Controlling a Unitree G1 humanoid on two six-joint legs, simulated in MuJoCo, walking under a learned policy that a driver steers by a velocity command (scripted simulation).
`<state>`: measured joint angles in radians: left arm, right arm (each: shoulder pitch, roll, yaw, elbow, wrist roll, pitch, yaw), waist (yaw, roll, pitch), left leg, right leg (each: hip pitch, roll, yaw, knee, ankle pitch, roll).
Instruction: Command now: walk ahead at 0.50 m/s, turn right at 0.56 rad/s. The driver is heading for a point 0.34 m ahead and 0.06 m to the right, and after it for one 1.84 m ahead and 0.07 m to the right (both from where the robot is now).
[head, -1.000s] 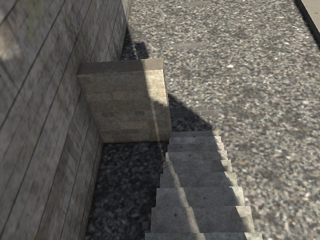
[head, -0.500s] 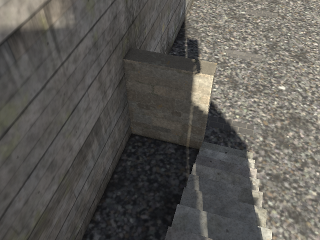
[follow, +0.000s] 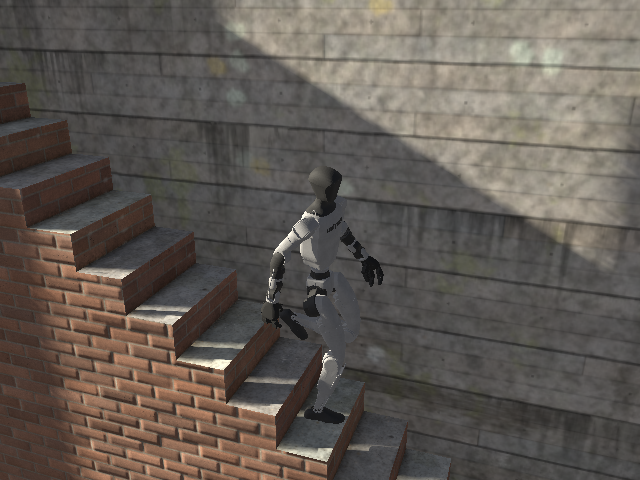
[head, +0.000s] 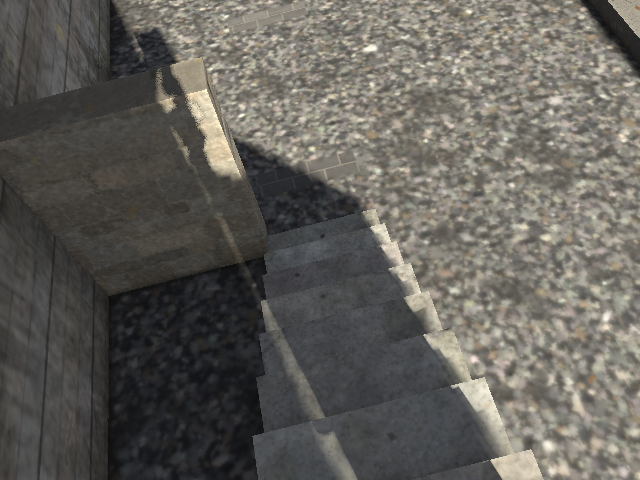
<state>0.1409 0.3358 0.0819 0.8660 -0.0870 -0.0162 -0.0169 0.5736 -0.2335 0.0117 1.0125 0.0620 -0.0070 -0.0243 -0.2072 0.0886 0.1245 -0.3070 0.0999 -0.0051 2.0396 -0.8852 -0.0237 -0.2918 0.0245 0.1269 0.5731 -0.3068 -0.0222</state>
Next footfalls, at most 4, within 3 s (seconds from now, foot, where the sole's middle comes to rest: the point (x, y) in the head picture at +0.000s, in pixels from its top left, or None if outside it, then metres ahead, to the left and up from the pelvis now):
0.30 left None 0.29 0.09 -0.96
0.78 right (434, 435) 0.55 -0.21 -1.15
1.26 left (349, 452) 0.56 0.01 -1.15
1.82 left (362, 444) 0.58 -0.02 -1.15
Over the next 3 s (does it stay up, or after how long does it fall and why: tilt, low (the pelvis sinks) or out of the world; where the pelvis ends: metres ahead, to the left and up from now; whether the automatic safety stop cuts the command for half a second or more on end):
stays up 0.54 -0.07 -0.36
